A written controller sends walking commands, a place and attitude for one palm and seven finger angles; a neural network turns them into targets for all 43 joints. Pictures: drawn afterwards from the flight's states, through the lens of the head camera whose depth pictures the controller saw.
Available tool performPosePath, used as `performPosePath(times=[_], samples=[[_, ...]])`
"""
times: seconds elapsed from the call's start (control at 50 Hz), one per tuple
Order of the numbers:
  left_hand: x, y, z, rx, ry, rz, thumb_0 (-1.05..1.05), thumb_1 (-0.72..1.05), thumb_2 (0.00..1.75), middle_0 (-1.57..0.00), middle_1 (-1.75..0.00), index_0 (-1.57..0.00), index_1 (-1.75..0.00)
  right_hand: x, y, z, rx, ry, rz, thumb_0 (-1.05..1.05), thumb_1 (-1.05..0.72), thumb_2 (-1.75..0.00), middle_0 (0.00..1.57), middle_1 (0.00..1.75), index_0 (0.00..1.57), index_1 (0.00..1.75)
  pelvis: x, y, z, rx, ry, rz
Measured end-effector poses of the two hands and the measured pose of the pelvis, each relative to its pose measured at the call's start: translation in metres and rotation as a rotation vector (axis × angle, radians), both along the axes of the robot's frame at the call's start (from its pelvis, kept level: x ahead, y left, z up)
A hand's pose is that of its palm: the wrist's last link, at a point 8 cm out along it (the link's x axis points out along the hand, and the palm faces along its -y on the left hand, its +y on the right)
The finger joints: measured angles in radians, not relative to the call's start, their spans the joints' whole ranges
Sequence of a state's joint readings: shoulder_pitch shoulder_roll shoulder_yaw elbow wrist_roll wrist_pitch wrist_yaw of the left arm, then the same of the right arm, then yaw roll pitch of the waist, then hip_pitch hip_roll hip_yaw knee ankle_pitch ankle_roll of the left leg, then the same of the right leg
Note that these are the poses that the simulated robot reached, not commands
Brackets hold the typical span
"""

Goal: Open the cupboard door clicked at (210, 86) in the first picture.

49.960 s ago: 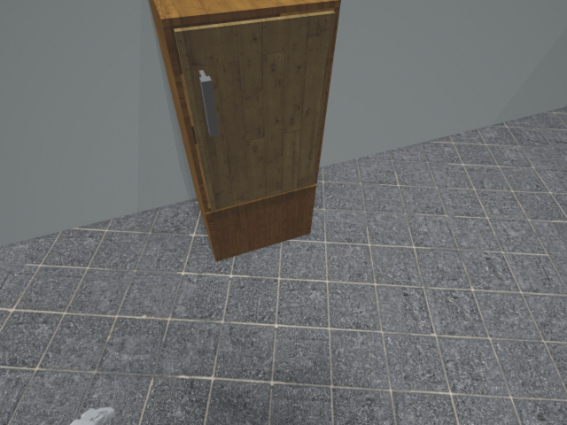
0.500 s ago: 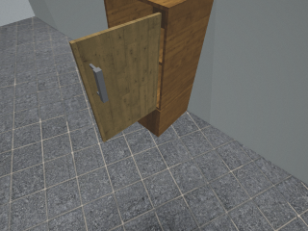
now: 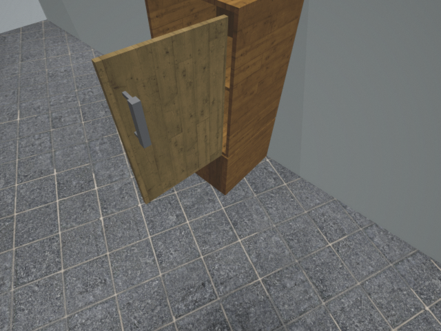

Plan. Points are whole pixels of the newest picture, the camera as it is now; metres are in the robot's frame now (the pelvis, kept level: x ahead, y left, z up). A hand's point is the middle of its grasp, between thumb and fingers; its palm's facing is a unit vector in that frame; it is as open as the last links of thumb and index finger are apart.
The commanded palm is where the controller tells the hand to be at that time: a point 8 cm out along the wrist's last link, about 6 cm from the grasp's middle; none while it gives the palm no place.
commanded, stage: look to check the result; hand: left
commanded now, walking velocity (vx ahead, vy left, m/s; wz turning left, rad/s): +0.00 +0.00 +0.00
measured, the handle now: (136, 120) +0.61 +0.26 -0.01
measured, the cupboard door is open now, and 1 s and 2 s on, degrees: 83 83 83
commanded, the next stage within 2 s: stand and wait in 0.26 s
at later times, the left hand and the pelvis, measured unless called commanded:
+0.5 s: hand out of the picture +0.02 +0.17 -0.18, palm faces +0.00 -0.98 -0.20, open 7.4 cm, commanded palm none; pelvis +0.00 -0.01 +0.00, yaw +0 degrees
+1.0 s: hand out of the picture +0.07 +0.19 -0.17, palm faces -0.01 -0.96 -0.27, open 7.4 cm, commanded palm none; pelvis +0.01 -0.03 +0.00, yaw +1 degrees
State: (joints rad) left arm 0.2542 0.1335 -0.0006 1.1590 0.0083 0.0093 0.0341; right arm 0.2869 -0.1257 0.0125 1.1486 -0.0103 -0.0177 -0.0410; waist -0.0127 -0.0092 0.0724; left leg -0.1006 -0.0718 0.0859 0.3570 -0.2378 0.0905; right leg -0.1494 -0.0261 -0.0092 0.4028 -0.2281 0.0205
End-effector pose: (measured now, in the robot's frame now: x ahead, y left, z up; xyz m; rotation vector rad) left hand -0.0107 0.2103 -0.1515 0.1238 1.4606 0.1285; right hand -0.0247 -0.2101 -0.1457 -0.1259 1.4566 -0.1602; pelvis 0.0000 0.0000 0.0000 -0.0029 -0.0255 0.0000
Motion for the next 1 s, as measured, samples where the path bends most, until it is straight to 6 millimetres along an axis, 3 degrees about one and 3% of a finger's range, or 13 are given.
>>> performPosePath(times=[0.28,0.66,1.0], samples=[[0.007,-0.004,0.002,0.006,-0.01,-0.007,0.0,0.91,0.9,-0.2,-0.3,-0.2,-0.3,0.015,-0.017,0.002,-0.017,-0.023,0.012,0.0,-0.91,-0.9,0.2,0.3,0.2,0.29,0.003,-0.008,0.001,0.0,0.004,0.0],[0.045,0.011,0.01,0.061,-0.093,-0.038,0.0,0.9,0.9,-0.2,-0.3,-0.2,-0.3,0.042,-0.05,0.007,-0.06,-0.067,0.041,0.0,-0.91,-0.9,0.2,0.3,0.2,0.29,0.006,-0.018,0.003,0.002,0.005,0.005],[0.072,0.023,0.019,0.107,-0.145,-0.051,0.0,0.9,0.9,-0.2,-0.3,-0.2,-0.3,0.079,-0.08,0.014,-0.1,-0.123,0.08,0.0,-0.91,-0.9,0.2,0.3,0.2,0.29,0.013,-0.028,0.004,0.004,0.01,0.015]])
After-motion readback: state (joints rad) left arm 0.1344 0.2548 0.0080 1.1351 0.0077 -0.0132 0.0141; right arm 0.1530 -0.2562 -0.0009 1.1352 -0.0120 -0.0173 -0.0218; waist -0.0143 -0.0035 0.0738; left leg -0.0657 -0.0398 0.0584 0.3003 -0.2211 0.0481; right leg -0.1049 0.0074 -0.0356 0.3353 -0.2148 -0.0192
